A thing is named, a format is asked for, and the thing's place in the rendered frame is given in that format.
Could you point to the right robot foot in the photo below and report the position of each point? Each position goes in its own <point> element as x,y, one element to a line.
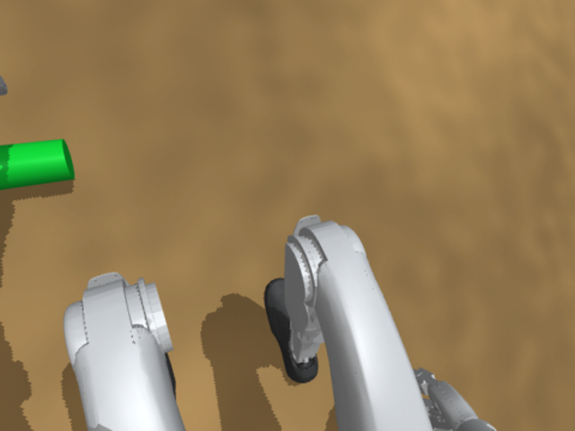
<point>280,327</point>

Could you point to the bottle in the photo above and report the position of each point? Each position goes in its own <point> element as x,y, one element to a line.
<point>35,163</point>

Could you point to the right robot hand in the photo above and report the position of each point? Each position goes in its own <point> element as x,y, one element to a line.
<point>447,409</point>

